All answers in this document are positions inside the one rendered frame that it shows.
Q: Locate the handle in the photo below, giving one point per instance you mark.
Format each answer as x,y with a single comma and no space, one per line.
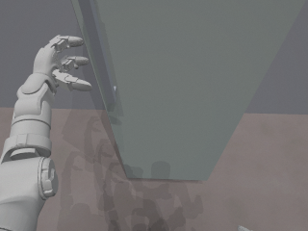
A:
89,14

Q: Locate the left robot hand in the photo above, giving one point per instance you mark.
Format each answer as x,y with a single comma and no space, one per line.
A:
47,62

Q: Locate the robot left forearm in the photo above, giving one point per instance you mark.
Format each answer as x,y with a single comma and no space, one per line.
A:
31,124

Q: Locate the fridge door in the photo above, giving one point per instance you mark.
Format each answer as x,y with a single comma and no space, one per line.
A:
185,71

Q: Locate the robot left upper arm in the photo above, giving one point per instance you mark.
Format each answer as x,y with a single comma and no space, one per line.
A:
25,185

